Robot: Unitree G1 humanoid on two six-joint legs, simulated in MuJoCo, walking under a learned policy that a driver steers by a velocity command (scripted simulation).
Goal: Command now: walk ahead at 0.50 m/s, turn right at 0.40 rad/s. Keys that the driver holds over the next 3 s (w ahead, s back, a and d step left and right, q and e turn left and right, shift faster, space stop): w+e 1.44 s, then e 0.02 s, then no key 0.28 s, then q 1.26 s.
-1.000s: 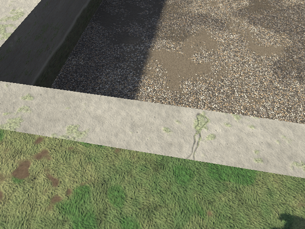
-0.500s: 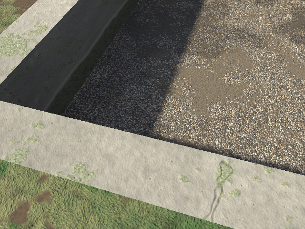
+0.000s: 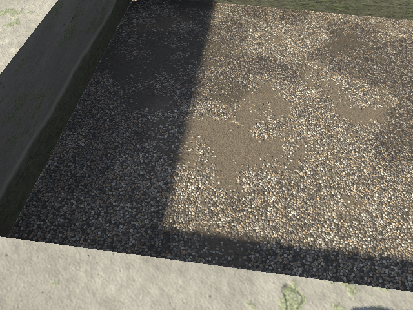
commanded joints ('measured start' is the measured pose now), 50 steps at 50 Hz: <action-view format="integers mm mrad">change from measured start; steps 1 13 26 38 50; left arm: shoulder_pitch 29 282 143 43 -72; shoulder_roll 9 154 80 21 41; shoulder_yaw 3 65 10 -7 -20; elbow -45 -110 -183 -310 -297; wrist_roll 10 6 34 -7 19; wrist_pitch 2 56 21 57 126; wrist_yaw -2 -14 5 16 35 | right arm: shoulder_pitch -51 -88 -205 37 -54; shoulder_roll -124 -208 -78 -159 -114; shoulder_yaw -24 -43 4 7 34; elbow -50 -52 -265 -321 -348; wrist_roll -8 62 -14 -11 3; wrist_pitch -10 53 129 57 81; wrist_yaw -22 -41 -30 -23 6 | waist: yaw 39 227 43 -77 57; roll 111 21 -18 208 137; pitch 11 -155 -23 -138 -96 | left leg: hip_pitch -24 -107 -491 176 -90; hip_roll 261 207 121 269 307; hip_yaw -64 82 -166 -454 -255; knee -108 765 659 145 88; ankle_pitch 457 627 42 32 502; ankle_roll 91 -15 -123 -28 63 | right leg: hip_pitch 10 647 325 120 14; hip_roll -8 65 6 182 117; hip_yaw -12 -66 248 214 66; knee -127 -493 -712 -103 111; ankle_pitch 178 113 -97 -253 -128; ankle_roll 0 -203 -244 -57 51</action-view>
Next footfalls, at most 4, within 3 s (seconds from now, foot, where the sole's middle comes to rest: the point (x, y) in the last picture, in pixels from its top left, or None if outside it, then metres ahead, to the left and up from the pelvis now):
0.26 right None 0.28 -0.14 -0.78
0.76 left None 0.50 0.00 -0.78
1.22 right None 0.39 -0.24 -0.78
1.56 left None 0.47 -0.12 -0.78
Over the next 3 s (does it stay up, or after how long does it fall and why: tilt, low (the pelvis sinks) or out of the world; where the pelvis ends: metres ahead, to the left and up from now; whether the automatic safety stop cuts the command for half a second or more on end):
stays up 0.31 -0.06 0.00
